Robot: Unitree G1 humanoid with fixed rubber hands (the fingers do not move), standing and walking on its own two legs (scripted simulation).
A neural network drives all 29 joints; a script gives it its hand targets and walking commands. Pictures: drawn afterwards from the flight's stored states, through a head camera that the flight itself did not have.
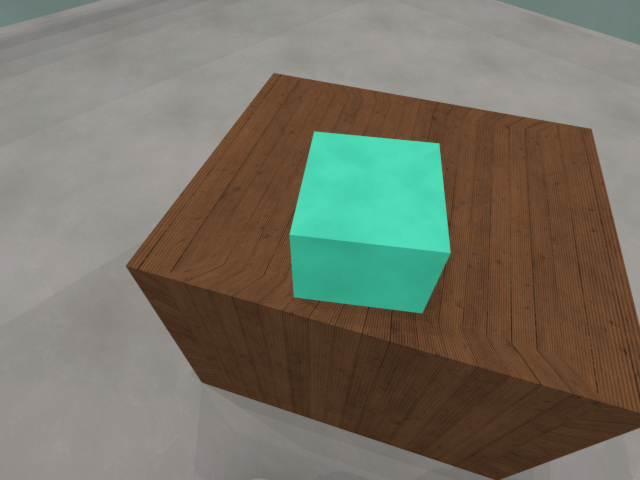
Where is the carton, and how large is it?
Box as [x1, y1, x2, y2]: [289, 131, 450, 312]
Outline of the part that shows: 314,131 289,234 294,296 422,312 450,253 438,143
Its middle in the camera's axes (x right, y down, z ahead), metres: +0.08 -0.04 +0.68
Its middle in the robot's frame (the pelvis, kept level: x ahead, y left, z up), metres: +0.53 -0.07 -0.04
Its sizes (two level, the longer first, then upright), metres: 0.248 0.226 0.174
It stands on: a pedestal, 0.64 m high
